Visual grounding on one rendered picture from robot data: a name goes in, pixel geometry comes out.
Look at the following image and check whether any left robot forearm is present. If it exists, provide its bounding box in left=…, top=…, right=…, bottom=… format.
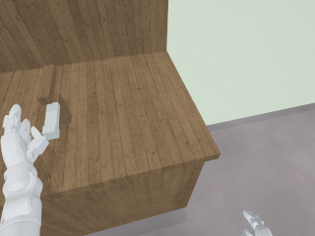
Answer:
left=0, top=162, right=43, bottom=236

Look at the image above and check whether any right robot hand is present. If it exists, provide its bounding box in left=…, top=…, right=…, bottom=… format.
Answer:
left=241, top=209, right=273, bottom=236

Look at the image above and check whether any counter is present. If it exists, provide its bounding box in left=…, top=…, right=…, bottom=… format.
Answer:
left=0, top=0, right=221, bottom=236

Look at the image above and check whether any left robot hand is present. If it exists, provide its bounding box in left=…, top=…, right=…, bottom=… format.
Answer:
left=0, top=104, right=49, bottom=169

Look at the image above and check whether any tap lever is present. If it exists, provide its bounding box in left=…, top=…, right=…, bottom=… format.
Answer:
left=42, top=101, right=60, bottom=140

